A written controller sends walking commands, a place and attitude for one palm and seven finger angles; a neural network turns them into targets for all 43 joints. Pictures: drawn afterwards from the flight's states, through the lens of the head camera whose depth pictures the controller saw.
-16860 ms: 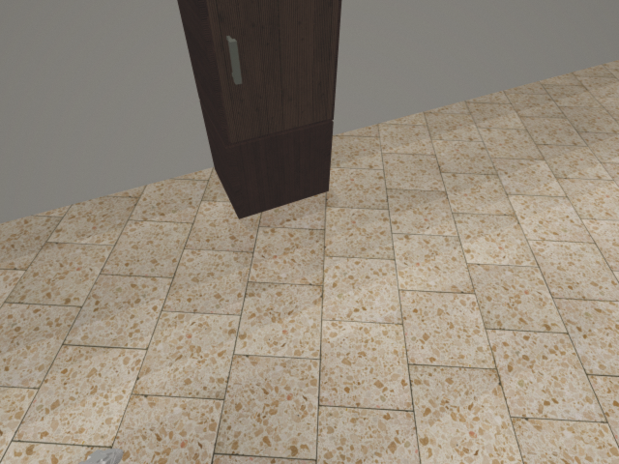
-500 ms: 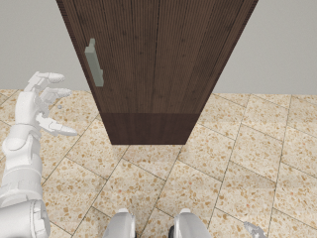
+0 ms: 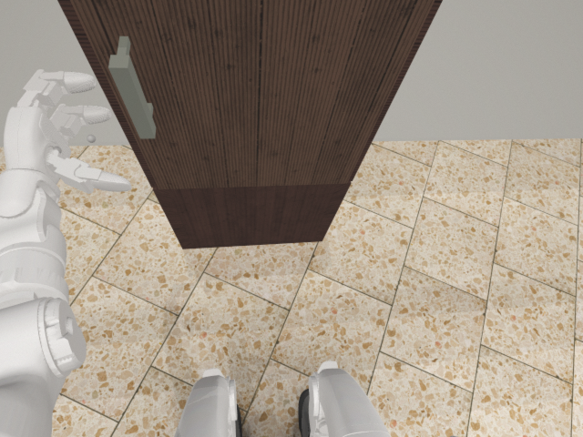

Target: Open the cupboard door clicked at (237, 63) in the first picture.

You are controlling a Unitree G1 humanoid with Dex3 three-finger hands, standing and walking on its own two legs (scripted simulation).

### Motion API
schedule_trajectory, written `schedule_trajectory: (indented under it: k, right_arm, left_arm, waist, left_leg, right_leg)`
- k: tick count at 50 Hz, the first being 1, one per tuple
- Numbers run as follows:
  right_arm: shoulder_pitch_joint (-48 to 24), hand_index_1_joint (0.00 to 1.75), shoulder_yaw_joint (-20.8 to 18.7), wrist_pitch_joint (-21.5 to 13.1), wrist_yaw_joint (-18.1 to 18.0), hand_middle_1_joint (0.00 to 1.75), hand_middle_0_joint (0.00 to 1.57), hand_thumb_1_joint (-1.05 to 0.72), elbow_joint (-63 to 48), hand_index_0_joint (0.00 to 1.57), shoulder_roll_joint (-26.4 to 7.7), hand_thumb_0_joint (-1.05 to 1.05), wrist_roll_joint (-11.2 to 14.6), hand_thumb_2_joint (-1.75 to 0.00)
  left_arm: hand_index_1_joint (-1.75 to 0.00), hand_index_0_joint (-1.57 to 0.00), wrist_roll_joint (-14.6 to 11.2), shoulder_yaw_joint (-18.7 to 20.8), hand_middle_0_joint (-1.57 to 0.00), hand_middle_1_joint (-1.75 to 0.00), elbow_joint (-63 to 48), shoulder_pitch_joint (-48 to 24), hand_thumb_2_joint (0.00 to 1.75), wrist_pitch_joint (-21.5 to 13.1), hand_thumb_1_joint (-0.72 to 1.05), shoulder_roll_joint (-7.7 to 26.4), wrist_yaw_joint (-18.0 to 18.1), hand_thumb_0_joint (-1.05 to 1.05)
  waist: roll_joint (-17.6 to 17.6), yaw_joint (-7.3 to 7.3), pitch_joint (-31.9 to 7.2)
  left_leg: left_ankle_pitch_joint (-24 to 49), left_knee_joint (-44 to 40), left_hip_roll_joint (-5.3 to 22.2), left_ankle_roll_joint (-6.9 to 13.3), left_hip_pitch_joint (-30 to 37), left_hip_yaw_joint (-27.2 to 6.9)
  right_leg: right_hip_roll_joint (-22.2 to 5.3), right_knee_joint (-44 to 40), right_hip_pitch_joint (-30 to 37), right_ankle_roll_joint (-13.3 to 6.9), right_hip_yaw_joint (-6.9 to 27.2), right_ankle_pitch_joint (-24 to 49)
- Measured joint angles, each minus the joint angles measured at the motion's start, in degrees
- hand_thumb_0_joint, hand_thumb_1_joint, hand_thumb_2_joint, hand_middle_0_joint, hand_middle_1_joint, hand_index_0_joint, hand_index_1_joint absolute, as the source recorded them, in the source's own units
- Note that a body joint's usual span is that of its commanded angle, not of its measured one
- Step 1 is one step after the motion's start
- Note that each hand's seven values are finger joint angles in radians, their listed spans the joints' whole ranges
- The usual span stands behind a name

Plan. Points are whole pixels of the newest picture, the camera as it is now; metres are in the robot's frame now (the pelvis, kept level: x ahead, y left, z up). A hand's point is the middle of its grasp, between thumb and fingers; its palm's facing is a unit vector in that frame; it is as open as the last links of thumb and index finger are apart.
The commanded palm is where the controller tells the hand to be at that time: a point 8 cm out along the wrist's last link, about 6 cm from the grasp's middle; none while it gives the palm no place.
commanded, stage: move the hooked fingers beside the handle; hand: left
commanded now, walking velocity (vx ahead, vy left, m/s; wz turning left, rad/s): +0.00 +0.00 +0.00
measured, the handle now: (136, 90) +0.57 +0.19 +0.06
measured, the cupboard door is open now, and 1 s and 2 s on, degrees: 0 0 0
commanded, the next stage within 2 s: slide the fingers in behind the handle in 0.88 s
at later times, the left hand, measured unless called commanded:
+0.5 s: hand (92, 129) +0.51 +0.24 +0.05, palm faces +0.04 -1.00 -0.01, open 14.0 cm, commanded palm +0.48 +0.27 +0.06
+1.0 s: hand (95, 137) +0.49 +0.23 +0.06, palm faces +0.03 -1.00 -0.01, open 14.0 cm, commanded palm +0.47 +0.26 +0.06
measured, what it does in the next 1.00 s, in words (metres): stands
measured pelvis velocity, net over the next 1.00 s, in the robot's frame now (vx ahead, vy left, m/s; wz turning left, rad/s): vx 0.01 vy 0.00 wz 0.00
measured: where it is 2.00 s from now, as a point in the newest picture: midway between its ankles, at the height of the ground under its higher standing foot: outside the picture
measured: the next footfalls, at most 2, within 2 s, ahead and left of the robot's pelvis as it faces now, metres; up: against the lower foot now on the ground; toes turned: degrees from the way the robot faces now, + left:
none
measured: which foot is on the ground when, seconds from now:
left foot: down 0.00-1.00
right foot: down 0.00-1.00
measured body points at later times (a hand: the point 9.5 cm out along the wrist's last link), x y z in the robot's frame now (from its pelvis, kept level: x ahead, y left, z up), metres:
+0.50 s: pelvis +0.01 +0.00 +0.00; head +0.17 +0.03 +0.42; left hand +0.50 +0.29 +0.05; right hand +0.03 -0.27 -0.10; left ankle +0.02 +0.10 -0.64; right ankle +0.03 -0.13 -0.64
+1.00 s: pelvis +0.01 +0.00 +0.00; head +0.15 +0.03 +0.43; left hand +0.48 +0.28 +0.06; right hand +0.05 -0.26 -0.11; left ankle +0.02 +0.10 -0.64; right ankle +0.03 -0.13 -0.64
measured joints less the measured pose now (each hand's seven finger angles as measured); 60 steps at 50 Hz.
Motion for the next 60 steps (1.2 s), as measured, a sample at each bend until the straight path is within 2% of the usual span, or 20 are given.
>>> schedule_trajectory:
  k: [6,10,16,22,29,35,47,60]
  right_arm:
    - [0.42,0.3,0.41,0.84,0.28,0.3,0.2,-0.91,-0.54,0.21,-0.18,0.0,-0.43,-0.9]
    - [1.05,0.3,0.49,1.72,0.62,0.3,0.2,-0.91,-1.36,0.21,-0.1,0.0,-0.6,-0.9]
    - [2.09,0.3,0.52,2.82,1.0,0.3,0.2,-0.91,-1.66,0.21,0.23,0.0,-0.2,-0.9]
    - [1.68,0.3,0.24,2.72,1.0,0.3,0.2,-0.91,-0.7,0.21,0.51,0.0,-0.23,-0.9]
    - [0.29,0.3,-0.28,2.84,1.18,0.3,0.2,-0.91,-0.87,0.21,0.44,0.0,-0.36,-0.9]
    - [-0.56,0.3,-0.15,3.02,1.32,0.3,0.2,-0.91,-2.33,0.21,0.54,0.0,-0.29,-0.9]
    - [-0.54,0.3,-0.12,2.8,1.11,0.3,0.2,-0.91,-0.88,0.21,0.78,0.0,-0.07,-0.9]
    - [0.32,0.3,-0.25,2.57,1.42,0.3,0.2,-0.91,-1.12,0.21,0.79,0.0,-0.36,-0.9]
  left_arm:
    - [-1.2,-0.3,1.62,1.02,-0.3,-1.2,2.71,-4.0,0.3,0.88,-0.5,2.22,0.87,-0.01]
    - [-1.2,-0.3,1.97,2.88,-0.3,-1.2,2.01,-3.71,0.3,1.13,-0.5,3.37,0.44,-0.01]
    - [-1.2,-0.31,0.88,3.34,-0.3,-1.2,0.17,-0.79,0.3,1.61,-0.5,3.1,-0.36,-0.01]
    - [-1.2,-0.3,0.41,1.91,-0.3,-1.2,-1.01,-0.06,0.3,0.85,-0.5,1.59,-0.03,-0.01]
    - [-1.2,-0.3,0.42,-0.1,-0.3,-1.2,-1.35,0.09,0.3,0.77,-0.5,-0.31,0.75,-0.01]
    - [-1.2,-0.3,0.95,1.1,-0.3,-1.2,-1.86,1.79,0.3,0.41,-0.5,-0.76,1.41,-0.01]
    - [-1.2,-0.3,-0.5,-1.42,-0.3,-1.2,-1.9,1.58,0.3,-0.67,-0.5,-1.43,0.77,-0.01]
    - [-1.2,-0.3,0.68,-1.6,-0.3,-1.2,-1.81,1.27,0.3,-1.08,-0.5,-2.97,3.56,-0.01]
  waist:
    - [0.37,-1.5,0.22]
    - [0.52,-2.04,0.3]
    - [0.51,-1.32,0.54]
    - [0.31,-0.5,0.42]
    - [0.27,-0.2,-0.27]
    - [0.12,-0.35,-0.53]
    - [0.15,0.84,-0.11]
    - [0.32,-0.18,-0.37]
  left_leg:
    - [-0.32,0.94,0.31,0.02,-2.07,-0.05]
    - [-0.57,1.02,0.71,0.06,-2.53,0.36]
    - [-0.67,0.06,0.88,0.14,-1.42,0.78]
    - [-0.71,-0.35,0.6,0.08,-0.8,0.15]
    - [-0.89,-0.71,0.38,0.13,0.23,-0.1]
    - [-1.04,-0.99,0.5,0.25,1.27,0.41]
    - [-0.71,-0.65,0.06,0.2,1.17,-0.18]
    - [-0.37,-0.58,0.19,0.14,1.02,0.14]
  right_leg:
    - [0.29,0.69,-2.03,0.0,0.0,-0.1]
    - [0.69,0.68,-2.74,0.04,0.43,-0.04]
    - [0.91,-0.29,-1.82,0.18,0.85,0.05]
    - [0.69,-1.02,-0.74,0.18,0.25,-0.11]
    - [0.53,-1.6,0.54,0.28,0.02,-0.3]
    - [0.65,-1.7,1.26,0.4,0.54,-0.32]
    - [0.25,-1.39,1.51,0.35,-0.01,-0.29]
    - [0.38,-1.0,1.04,0.23,0.33,0.03]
